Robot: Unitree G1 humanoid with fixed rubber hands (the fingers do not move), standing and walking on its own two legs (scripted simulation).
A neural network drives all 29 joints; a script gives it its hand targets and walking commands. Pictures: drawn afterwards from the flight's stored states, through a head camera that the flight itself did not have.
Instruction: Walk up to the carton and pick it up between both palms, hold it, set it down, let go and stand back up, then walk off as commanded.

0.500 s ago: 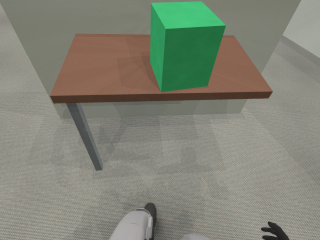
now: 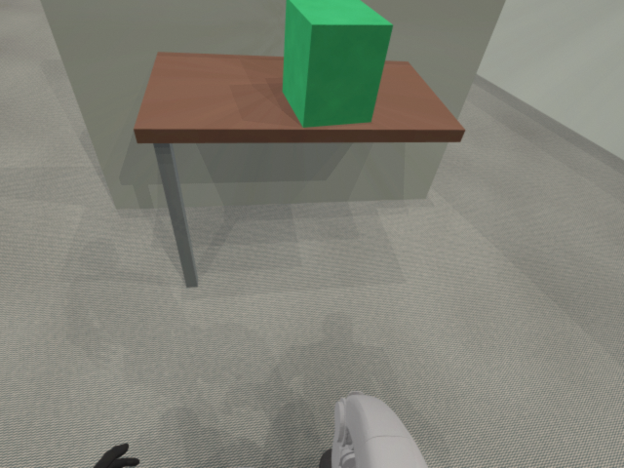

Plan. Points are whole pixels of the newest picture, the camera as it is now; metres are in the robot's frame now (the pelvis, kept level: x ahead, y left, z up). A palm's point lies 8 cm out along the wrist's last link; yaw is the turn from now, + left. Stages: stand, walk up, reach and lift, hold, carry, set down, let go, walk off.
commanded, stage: walk off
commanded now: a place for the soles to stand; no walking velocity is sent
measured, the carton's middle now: (330, 62) +1.04 -0.02 +0.09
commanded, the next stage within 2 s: none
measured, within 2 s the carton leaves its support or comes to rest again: neither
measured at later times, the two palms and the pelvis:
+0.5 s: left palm out of the picture +0.01 +0.21 -0.08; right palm out of the picture -0.02 -0.41 -0.08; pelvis -0.03 -0.09 +0.02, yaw +2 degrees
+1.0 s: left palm out of the picture +0.10 +0.12 -0.09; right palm out of the picture +0.03 -0.52 -0.08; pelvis +0.03 -0.19 +0.02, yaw +4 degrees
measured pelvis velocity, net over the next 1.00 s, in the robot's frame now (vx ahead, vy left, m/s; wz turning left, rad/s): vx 0.03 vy -0.19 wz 0.06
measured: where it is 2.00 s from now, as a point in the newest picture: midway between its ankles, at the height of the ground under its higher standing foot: (312, 467)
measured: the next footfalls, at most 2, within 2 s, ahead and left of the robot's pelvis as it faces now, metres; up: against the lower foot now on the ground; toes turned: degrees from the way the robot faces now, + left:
right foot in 0.48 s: +0.08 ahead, -0.17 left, -0.01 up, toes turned +0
left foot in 0.78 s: +0.00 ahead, -0.05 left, -0.01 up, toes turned +4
